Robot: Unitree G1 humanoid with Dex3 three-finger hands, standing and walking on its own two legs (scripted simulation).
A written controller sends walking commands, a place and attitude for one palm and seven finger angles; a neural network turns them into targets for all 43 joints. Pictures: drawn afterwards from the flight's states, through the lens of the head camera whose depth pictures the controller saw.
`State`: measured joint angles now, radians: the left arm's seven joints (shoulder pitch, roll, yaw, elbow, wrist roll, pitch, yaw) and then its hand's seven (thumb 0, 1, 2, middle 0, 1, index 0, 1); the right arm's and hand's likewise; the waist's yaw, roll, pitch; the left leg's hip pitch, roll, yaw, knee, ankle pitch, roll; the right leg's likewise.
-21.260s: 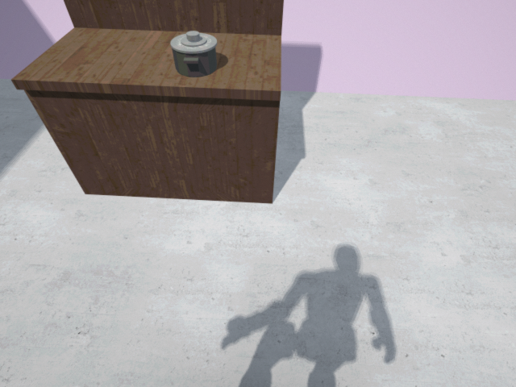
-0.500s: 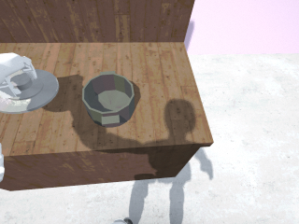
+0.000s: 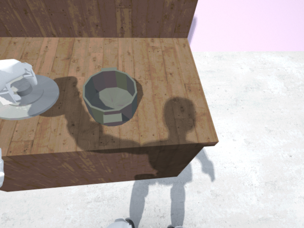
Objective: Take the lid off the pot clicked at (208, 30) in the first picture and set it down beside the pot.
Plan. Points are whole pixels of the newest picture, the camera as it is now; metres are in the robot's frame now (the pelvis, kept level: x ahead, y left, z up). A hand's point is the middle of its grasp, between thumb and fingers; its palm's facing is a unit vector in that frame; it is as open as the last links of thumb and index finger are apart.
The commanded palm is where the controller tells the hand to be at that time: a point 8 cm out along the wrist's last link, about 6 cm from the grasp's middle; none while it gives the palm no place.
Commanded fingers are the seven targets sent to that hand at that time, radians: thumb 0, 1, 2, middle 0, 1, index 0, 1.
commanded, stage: lower the lid onto the table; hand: left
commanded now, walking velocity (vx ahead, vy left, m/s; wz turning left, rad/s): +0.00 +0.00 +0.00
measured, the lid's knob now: (21, 88) +0.48 +0.34 +0.04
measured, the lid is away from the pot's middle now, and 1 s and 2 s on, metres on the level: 0.23 0.25 0.26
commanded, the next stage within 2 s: open the fingers wide in 1.12 s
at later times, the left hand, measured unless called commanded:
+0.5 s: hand (17, 99) +0.45 +0.34 +0.03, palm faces -0.50 -0.10 -0.86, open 8.1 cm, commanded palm +0.51 +0.34 +0.09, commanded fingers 0.00 0.66 1.02 -0.97 -1.19 -0.69 -1.03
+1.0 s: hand (19, 105) +0.45 +0.35 +0.00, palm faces -0.49 -0.10 -0.87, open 8.1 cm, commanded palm +0.52 +0.34 +0.06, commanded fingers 0.00 0.66 1.02 -0.97 -1.19 -0.69 -1.03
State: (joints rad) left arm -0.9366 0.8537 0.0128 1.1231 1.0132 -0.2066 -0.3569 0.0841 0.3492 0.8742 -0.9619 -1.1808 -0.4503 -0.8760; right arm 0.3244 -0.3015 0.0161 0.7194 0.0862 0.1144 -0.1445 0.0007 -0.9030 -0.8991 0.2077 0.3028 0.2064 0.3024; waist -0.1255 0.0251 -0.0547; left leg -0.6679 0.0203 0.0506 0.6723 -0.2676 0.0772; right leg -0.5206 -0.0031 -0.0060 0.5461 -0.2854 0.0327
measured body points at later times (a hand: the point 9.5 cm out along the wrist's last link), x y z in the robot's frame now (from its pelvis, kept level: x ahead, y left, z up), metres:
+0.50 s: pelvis -0.01 +0.01 -0.01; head +0.10 +0.04 +0.43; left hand +0.47 +0.34 +0.08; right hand -0.02 -0.29 -0.11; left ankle +0.03 +0.07 -0.72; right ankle -0.02 -0.17 -0.72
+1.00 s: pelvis -0.02 +0.03 -0.02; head +0.11 +0.07 +0.41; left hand +0.47 +0.36 +0.05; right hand -0.03 -0.27 -0.12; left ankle +0.03 +0.07 -0.72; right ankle -0.02 -0.16 -0.72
